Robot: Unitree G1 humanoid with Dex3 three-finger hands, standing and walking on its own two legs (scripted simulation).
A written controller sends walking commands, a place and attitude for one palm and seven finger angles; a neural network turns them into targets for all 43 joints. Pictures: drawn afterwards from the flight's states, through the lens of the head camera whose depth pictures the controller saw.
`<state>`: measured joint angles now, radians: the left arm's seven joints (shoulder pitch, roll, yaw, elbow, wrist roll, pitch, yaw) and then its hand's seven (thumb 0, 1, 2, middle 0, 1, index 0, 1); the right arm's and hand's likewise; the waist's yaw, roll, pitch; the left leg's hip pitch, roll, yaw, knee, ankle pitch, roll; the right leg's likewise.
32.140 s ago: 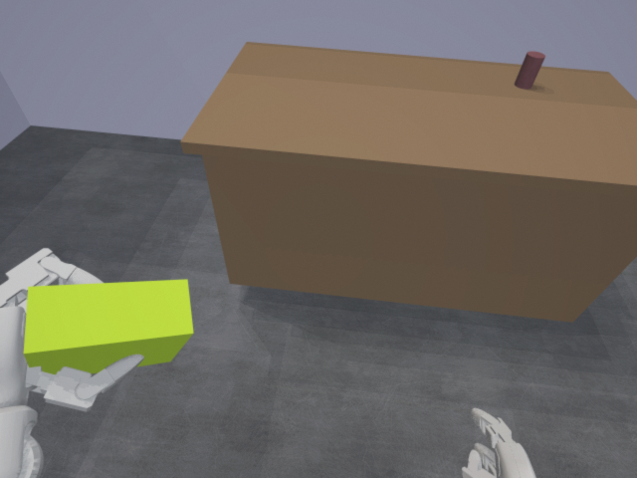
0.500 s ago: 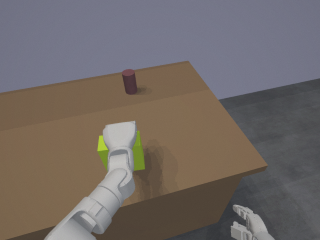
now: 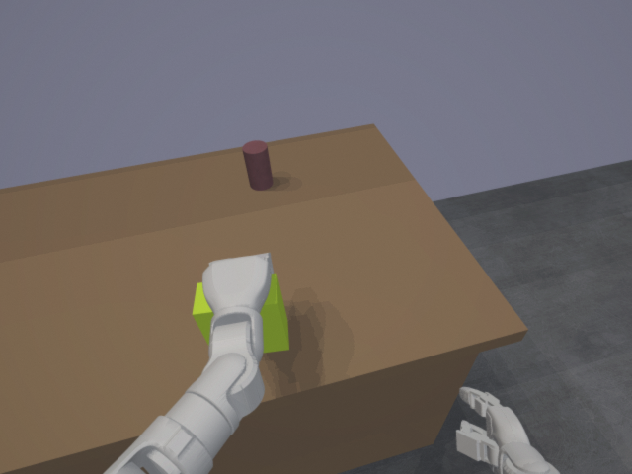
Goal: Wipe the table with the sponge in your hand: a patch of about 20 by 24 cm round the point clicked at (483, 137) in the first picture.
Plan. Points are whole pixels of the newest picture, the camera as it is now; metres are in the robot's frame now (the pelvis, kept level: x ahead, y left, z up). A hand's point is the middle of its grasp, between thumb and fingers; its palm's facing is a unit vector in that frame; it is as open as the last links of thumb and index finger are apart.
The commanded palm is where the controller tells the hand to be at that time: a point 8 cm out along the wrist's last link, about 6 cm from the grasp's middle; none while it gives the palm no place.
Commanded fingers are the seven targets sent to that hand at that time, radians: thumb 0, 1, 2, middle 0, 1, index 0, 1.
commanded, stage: wipe back along the third lane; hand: left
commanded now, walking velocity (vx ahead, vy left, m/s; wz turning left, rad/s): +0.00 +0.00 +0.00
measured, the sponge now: (248, 325) +0.33 +0.16 -0.01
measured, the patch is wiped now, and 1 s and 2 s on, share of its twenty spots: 0.95 0.95 0.95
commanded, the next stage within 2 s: slide back across to the middle lane in 0.06 s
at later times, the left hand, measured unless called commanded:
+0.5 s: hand (228, 309) +0.31 +0.17 +0.04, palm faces +0.03 -0.12 -0.99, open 9.5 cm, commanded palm +0.27 +0.17 +0.09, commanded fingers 0.00 0.10 1.30 -1.20 -1.60 -1.20 -1.60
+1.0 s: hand (195, 323) +0.29 +0.21 +0.04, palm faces +0.00 -0.11 -0.99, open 9.5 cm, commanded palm +0.26 +0.21 +0.08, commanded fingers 0.00 0.10 1.30 -1.20 -1.60 -1.20 -1.60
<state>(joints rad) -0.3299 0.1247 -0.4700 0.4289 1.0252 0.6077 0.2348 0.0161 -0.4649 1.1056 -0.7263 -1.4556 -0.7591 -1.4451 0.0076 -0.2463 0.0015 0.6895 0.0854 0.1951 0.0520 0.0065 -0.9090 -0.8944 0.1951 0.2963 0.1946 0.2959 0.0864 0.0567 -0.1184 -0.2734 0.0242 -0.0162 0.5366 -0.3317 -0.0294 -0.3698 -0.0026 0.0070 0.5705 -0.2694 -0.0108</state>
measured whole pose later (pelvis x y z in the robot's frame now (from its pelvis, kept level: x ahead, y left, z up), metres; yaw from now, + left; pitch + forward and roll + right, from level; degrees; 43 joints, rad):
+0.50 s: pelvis +0.00 +0.00 +0.00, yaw -1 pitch +2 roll +1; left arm -0.21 0.18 -0.38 0.27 1.00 0.59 0.21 0.00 -0.47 1.10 -0.74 -1.44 -0.77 -1.43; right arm 0.03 -0.24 0.02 0.68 0.09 0.18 0.04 0.01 -0.91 -0.89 0.20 0.30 0.20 0.30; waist 0.07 0.05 -0.09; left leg -0.21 0.03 0.01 0.50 -0.32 -0.03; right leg -0.32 0.00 0.03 0.55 -0.26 -0.01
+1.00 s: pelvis +0.00 +0.01 +0.00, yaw -1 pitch +1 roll +1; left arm -0.11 0.25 -0.30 0.19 1.02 0.50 0.17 -0.01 -0.48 1.10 -0.75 -1.43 -0.78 -1.42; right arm 0.03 -0.25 0.02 0.68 0.08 0.12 0.01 0.01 -0.91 -0.89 0.20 0.30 0.20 0.30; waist 0.09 0.06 -0.07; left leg -0.20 0.02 0.00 0.49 -0.31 -0.02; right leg -0.30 0.00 0.03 0.52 -0.25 0.00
